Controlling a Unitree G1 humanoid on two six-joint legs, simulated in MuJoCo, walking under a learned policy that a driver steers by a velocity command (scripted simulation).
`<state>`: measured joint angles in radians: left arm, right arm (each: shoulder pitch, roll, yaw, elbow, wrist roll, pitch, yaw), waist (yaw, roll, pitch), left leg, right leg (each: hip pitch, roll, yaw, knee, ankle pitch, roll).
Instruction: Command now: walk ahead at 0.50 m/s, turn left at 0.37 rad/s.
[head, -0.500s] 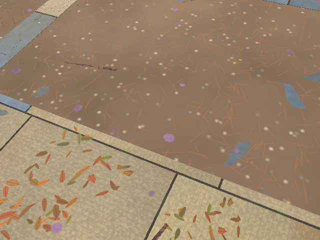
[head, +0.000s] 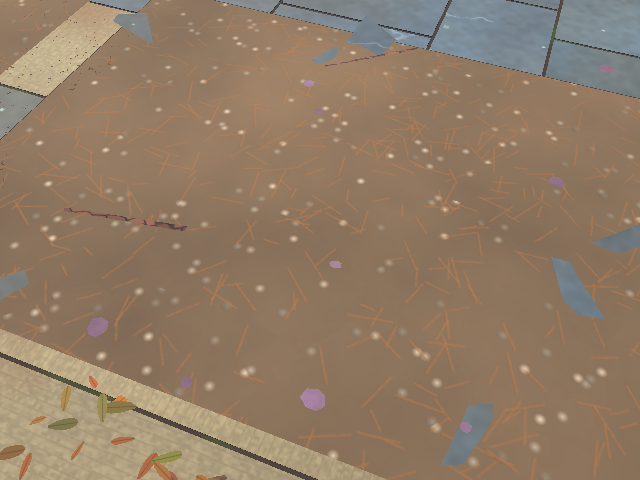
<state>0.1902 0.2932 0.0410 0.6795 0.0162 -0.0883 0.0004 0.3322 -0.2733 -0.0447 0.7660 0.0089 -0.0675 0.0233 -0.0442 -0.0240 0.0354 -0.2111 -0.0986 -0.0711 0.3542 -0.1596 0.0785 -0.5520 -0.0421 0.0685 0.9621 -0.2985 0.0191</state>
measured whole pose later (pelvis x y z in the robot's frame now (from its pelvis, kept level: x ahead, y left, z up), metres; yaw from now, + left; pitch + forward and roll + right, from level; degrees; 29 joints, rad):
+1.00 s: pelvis +0.45 +0.08 -0.01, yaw +32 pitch +2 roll +0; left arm 0.13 0.32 0.04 0.75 0.01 -0.02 0.03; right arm 0.16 -0.29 -0.05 0.63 -0.02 -0.01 0.01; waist -0.01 -0.03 0.07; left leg -0.37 -0.10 -0.05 0.44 -0.11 0.08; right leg -0.60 -0.07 0.06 0.96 -0.32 0.08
